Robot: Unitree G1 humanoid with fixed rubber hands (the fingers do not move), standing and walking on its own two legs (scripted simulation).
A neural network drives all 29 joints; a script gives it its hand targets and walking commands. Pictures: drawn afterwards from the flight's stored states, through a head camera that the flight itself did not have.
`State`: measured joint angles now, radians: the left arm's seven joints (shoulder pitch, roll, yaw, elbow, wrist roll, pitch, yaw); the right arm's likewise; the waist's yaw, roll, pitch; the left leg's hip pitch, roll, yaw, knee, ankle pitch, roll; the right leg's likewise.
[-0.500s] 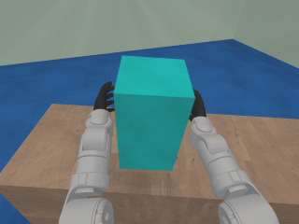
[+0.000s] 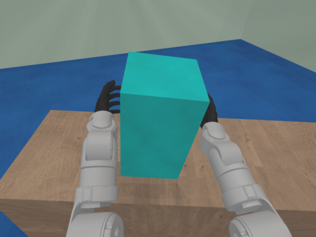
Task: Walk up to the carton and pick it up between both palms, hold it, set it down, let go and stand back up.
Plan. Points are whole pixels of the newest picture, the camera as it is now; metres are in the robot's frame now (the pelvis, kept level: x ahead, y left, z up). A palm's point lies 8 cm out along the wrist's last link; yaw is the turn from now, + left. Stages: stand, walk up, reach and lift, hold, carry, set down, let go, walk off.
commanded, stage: reach and lift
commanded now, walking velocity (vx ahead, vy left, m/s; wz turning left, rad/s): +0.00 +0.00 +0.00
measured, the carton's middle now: (155, 122) +0.39 +0.00 +0.14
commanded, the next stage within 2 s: hold in 0.42 s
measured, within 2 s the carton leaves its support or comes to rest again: neither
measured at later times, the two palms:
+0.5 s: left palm (103, 108) +0.37 +0.12 +0.20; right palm (209, 119) +0.36 -0.13 +0.18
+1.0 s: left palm (97, 109) +0.35 +0.13 +0.22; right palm (209, 117) +0.35 -0.12 +0.19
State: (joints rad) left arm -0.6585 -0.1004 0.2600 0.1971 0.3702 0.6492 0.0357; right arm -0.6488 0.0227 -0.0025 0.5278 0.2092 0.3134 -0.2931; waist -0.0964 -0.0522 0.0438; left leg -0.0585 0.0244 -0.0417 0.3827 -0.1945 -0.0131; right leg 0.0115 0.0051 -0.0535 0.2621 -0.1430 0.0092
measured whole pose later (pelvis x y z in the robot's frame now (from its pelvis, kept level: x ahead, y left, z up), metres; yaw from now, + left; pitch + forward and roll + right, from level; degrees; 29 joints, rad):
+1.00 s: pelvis -0.02 -0.01 +0.00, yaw +1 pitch -10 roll -1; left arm -0.71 -0.10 0.30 0.11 0.43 0.77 -0.02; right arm -0.71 0.04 -0.01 0.49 0.21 0.36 -0.32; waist -0.09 -0.05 0.08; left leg -0.02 0.03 -0.05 0.37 -0.17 -0.02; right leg 0.05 0.01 -0.06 0.27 -0.13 0.00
